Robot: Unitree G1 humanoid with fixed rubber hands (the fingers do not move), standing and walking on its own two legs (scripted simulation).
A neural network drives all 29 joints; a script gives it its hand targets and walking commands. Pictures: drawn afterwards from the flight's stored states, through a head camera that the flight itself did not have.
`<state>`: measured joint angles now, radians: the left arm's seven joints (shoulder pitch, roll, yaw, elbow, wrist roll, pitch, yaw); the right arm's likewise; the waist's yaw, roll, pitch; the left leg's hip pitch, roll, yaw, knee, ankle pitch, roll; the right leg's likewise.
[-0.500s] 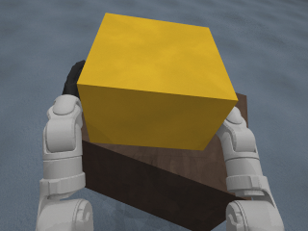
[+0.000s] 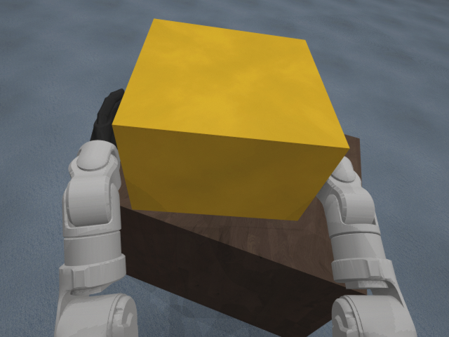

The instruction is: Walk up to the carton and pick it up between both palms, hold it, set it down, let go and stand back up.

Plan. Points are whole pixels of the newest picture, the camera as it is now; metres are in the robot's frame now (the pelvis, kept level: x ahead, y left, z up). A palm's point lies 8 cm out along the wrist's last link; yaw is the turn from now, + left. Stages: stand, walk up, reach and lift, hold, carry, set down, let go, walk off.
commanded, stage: hold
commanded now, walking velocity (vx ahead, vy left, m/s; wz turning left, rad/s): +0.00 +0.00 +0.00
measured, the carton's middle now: (224, 118) +0.40 +0.00 +0.20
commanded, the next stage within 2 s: set down in 1.94 s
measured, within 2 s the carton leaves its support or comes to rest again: neither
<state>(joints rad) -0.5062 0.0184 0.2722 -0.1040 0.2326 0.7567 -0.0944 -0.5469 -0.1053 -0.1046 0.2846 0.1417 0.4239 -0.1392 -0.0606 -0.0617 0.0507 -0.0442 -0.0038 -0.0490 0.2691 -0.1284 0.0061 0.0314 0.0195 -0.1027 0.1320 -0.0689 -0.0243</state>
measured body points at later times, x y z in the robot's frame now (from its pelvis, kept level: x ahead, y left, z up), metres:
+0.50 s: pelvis +0.00 +0.01 +0.00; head -0.01 +0.04 +0.45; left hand +0.38 +0.16 +0.18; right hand +0.36 -0.20 +0.16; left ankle +0.02 +0.11 -0.75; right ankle +0.01 -0.10 -0.75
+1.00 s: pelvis +0.00 +0.01 +0.00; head -0.02 +0.04 +0.45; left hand +0.38 +0.17 +0.18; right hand +0.36 -0.19 +0.16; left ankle +0.02 +0.11 -0.75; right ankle +0.01 -0.10 -0.75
